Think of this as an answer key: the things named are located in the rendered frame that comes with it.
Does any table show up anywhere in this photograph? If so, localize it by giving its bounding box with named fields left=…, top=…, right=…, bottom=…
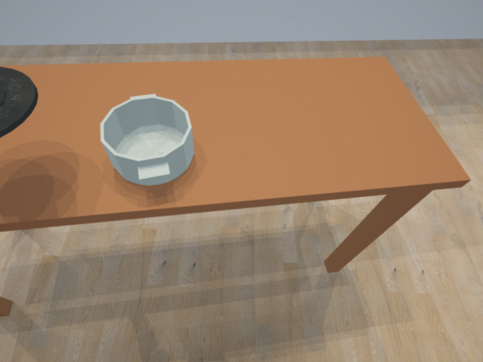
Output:
left=0, top=57, right=471, bottom=317

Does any lid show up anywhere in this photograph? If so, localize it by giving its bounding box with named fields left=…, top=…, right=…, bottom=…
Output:
left=0, top=67, right=38, bottom=138

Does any pot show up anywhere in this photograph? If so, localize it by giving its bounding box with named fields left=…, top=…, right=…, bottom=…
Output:
left=100, top=94, right=194, bottom=186

